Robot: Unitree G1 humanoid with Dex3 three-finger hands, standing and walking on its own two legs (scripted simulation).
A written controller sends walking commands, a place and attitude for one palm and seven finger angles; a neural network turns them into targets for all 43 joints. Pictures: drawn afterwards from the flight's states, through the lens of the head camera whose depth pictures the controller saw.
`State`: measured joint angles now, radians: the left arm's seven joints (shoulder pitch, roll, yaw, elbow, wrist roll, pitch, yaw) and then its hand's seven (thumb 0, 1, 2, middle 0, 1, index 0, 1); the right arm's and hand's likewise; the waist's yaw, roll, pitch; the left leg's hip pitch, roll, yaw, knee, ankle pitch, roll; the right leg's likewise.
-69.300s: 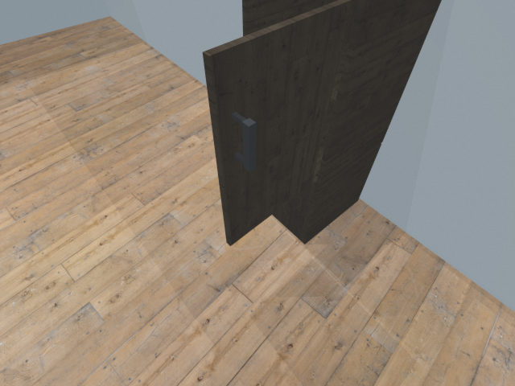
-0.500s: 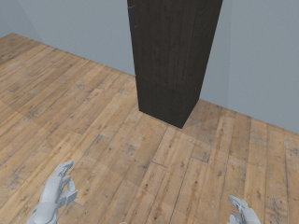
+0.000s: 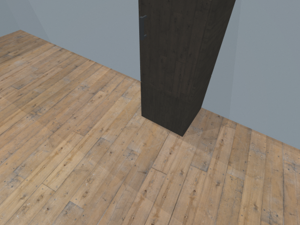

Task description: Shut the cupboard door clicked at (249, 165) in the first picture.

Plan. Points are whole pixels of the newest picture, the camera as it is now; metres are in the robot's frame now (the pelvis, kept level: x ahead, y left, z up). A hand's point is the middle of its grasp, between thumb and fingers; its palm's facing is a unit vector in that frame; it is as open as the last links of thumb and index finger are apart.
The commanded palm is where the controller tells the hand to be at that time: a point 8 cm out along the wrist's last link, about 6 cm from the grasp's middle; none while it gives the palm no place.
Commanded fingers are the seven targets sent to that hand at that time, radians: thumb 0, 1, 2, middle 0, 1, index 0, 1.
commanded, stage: let the arm hang, fingers relaxed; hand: left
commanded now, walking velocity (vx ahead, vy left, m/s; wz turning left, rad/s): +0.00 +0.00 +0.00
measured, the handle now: (143, 27) +1.08 +0.09 +0.05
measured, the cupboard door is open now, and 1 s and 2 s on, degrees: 0 0 0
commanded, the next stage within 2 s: look to check the result in 0.44 s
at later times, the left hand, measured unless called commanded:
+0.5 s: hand out of the picture -0.02 +0.17 -0.18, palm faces +0.00 -0.99 -0.17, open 7.4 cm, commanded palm none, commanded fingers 0.00 0.90 0.90 -0.20 -0.30 -0.20 -0.30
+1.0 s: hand out of the picture +0.01 +0.19 -0.17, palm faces -0.02 -0.97 -0.22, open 7.4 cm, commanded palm none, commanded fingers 0.00 0.90 0.90 -0.20 -0.30 -0.20 -0.30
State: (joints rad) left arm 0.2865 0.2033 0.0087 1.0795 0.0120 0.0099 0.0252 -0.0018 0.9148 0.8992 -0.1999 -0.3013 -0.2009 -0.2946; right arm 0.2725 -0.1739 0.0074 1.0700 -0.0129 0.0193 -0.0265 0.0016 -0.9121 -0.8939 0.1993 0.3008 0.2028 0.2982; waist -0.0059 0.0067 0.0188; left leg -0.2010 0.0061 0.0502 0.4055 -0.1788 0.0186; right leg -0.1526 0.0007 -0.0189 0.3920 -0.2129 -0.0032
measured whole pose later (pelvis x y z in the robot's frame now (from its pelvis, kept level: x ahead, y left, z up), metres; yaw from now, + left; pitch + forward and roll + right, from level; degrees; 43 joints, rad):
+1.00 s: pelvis +0.00 +0.00 +0.00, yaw -2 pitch -2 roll +0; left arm 0.26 0.19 0.01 1.14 0.02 -0.02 0.03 0.00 0.90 0.90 -0.20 -0.30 -0.20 -0.29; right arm 0.26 -0.19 -0.01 1.12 -0.01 0.00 -0.03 0.00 -0.91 -0.89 0.20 0.30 0.20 0.30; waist -0.01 0.00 0.03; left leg -0.17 0.00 0.08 0.36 -0.16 0.03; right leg -0.14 0.00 0.01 0.38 -0.20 0.00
